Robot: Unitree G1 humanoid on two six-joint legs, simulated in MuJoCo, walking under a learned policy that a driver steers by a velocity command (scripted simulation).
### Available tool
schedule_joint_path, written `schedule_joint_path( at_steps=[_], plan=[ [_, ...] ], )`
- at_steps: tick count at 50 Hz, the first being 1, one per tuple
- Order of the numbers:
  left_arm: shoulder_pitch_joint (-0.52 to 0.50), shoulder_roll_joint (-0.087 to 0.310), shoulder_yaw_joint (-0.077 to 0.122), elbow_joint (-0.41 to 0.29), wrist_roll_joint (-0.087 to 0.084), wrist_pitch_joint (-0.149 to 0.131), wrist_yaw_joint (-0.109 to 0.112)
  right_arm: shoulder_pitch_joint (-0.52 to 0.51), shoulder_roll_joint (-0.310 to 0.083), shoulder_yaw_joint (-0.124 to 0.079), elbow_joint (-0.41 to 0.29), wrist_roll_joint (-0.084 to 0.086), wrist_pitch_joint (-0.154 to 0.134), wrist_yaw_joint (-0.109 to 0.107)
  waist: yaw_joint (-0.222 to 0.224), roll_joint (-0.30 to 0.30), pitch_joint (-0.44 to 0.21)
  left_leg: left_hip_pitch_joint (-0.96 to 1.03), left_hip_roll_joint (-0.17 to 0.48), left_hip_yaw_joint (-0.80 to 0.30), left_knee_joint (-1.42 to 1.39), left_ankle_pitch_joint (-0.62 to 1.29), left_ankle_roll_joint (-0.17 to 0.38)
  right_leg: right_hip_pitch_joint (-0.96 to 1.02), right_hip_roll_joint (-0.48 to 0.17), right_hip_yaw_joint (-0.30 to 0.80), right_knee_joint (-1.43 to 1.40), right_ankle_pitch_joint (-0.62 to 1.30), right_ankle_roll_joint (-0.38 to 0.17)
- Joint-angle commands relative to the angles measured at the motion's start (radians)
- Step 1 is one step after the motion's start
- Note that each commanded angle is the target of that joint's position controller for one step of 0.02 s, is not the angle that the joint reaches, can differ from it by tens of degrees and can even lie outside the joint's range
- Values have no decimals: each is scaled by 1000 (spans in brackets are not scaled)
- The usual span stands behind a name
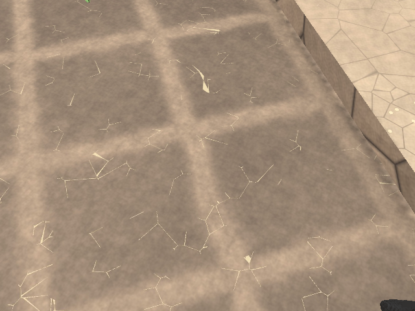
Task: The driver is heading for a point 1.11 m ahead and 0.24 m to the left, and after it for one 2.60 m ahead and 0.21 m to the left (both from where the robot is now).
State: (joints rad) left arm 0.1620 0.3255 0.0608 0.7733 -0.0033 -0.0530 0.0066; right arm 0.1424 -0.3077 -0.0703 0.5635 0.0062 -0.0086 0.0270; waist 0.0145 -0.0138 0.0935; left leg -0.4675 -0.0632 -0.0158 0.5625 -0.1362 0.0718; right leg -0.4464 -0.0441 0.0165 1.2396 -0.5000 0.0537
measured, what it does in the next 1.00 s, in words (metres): steps on the spot, turning left: right foot, then left foot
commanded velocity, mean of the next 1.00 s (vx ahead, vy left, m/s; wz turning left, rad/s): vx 0.04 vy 0.00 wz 0.36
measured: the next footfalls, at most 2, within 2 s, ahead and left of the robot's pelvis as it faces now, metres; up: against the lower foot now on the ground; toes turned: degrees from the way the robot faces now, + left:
right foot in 0.36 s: +0.19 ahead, -0.14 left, +0.00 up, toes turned +19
left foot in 0.70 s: +0.08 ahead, +0.11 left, +0.00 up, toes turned +16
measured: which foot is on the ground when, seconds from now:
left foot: down 0.00-0.36, up 0.38-0.68, down 0.70-1.00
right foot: up 0.00-0.34, down 0.36-1.00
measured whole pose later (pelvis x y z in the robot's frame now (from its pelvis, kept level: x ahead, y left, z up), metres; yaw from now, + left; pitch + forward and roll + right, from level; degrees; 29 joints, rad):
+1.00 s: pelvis +0.09 +0.00 +0.01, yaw +20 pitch -1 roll +0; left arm 0.20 0.28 0.03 0.87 0.01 0.00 0.02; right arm 0.18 -0.22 -0.02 0.70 -0.02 0.02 -0.01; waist 0.03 -0.01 0.02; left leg -0.19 -0.04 -0.05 0.51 -0.30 0.02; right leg -0.20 -0.07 0.01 0.47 -0.25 0.07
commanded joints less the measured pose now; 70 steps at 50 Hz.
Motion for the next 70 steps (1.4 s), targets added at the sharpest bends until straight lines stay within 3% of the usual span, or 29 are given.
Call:
schedule_joint_path(
  at_steps=[1,4,8,11,16,17,18,19,20,21,23,29,32,34,35,36,37,39,40,42,55,58,61,64,66,67,68,69,70],
  plan=[
    [44,122,28,-61,13,11,15,21,-149,-45,-69,-11,-9,-17,15,75,-236,275,258,-336,-203,466,211,-135,-32,60,-39,85,-2],
    [44,79,14,-54,19,25,23,24,-162,-51,-54,-14,-8,-35,23,76,-260,227,233,-300,-195,543,213,-94,0,54,-174,125,22],
    [-33,66,7,-74,13,40,22,24,-168,-53,-44,1,19,-59,3,97,-259,208,198,-331,-194,294,179,-73,28,77,-330,220,40],
    [-81,66,7,-91,7,43,19,23,-162,-51,-43,-3,33,-62,-13,133,-222,190,181,-386,-194,123,158,-46,50,92,-429,228,35],
    [-58,69,17,-96,2,18,2,15,-145,-46,-44,9,47,-59,3,173,-210,245,155,-474,-96,206,122,85,75,83,-705,245,-6],
    [-22,78,24,-85,5,14,-1,9,-134,-42,-48,17,51,-61,22,161,-207,214,123,-463,-59,160,88,177,49,80,-830,370,-28],
    [0,141,40,-89,20,16,2,47,-92,-30,-52,9,51,-61,1,43,-234,124,57,-388,74,-66,33,304,-119,205,-864,500,-90],
    [-24,220,57,-89,44,30,8,102,-76,-27,-67,13,45,-59,-59,-249,-188,-87,-116,-179,261,-453,-36,361,-314,430,-896,766,-255],
    [-5,166,50,-96,44,28,8,96,-169,-51,-58,-7,34,-57,-19,-244,-205,-134,-65,-155,500,-536,-94,341,-402,533,-903,826,-364],
    [-31,117,36,-109,33,29,14,97,-202,-66,-37,1,35,-55,-21,-156,-195,-134,-38,-166,602,-472,-113,328,-352,438,-879,815,-345],
    [-73,78,26,-112,6,36,18,97,-156,-59,-6,3,57,-64,-29,-101,-159,-151,-28,-154,658,-379,-144,327,-241,290,-855,758,-266],
    [-53,97,29,-88,5,61,18,12,-36,-8,-27,3,60,-50,8,-188,-188,49,24,-37,274,-318,-162,331,-174,140,-860,760,-256],
    [-23,123,32,-68,-10,65,11,24,-54,-12,-9,7,58,-41,16,-208,-182,170,31,8,36,-219,-141,317,-186,158,-846,693,-260],
    [-2,102,20,-52,-23,61,8,66,-55,-14,22,-1,56,-37,-11,-173,-161,320,20,22,-227,-16,-94,248,-158,142,-823,596,-207],
    [37,81,10,-39,-10,50,2,65,-88,-16,13,-9,55,-42,2,-116,-181,433,86,-65,-228,87,-62,173,-140,129,-804,495,-139],
    [59,30,-9,-51,31,34,-10,76,-165,-28,1,-22,59,-53,36,103,-232,520,259,-244,-183,351,1,92,-55,36,-671,287,-62],
    [30,6,-17,-59,26,31,-5,16,-114,-10,15,-39,52,-43,47,226,-211,326,306,-270,-198,223,97,159,-22,3,-735,132,-19],
    [-23,55,-8,-40,31,34,0,-24,-40,7,18,-42,30,-32,21,147,-153,280,188,-193,-205,-26,34,216,-15,-6,-763,294,12],
    [-18,63,-6,-27,26,40,4,-8,-62,4,26,-40,23,-31,12,148,-130,261,163,-176,-208,-53,10,225,-14,-9,-762,325,14],
    [-1,68,-5,-15,21,44,7,11,-65,8,44,-33,14,-31,15,124,-91,233,153,-172,-206,-35,-9,233,-22,0,-777,351,11],
    [39,61,-4,98,13,40,23,31,-36,13,132,-20,12,-40,10,31,-101,269,112,-126,-170,73,-14,275,-27,-6,-807,405,19],
    [41,50,-4,116,0,41,28,76,-82,-5,162,-9,22,-47,-17,90,-83,259,126,-183,-244,-407,33,195,44,-92,-692,140,5],
    [-32,42,-5,71,-18,6,19,139,-130,-20,186,5,7,-49,-56,206,39,226,295,-448,-388,-657,149,-4,26,-46,-505,38,-55],
    [11,41,-4,82,-36,-37,-13,99,-103,-16,186,19,-19,-49,-12,194,36,277,322,-429,-361,-498,150,-11,-20,-4,-572,-1,-134],
    [180,42,6,171,-25,-50,-25,9,-91,-12,165,24,-15,-46,79,126,-32,127,214,-256,-255,-341,82,337,40,-66,-778,258,-137],
    [281,72,18,210,-12,-49,-26,-12,-43,1,153,10,-19,-44,109,36,-69,25,137,-150,-76,-256,33,488,-16,37,-814,254,-139],
    [379,192,45,220,-11,-52,-27,-27,11,15,110,2,-31,-48,124,-249,-100,-156,-1,11,264,-309,-52,600,-242,434,-991,89,-242],
    [363,182,35,207,2,-61,-36,-19,-48,-1,101,22,-48,-54,112,-241,-74,-277,-2,-65,460,-459,-56,585,-360,688,-1075,-3,-340],
    [282,126,18,183,-2,-68,-32,18,-70,-8,119,40,-62,-49,66,-143,-4,-344,63,-113,548,-379,-36,562,-350,618,-1072,-30,-333]
  ],
)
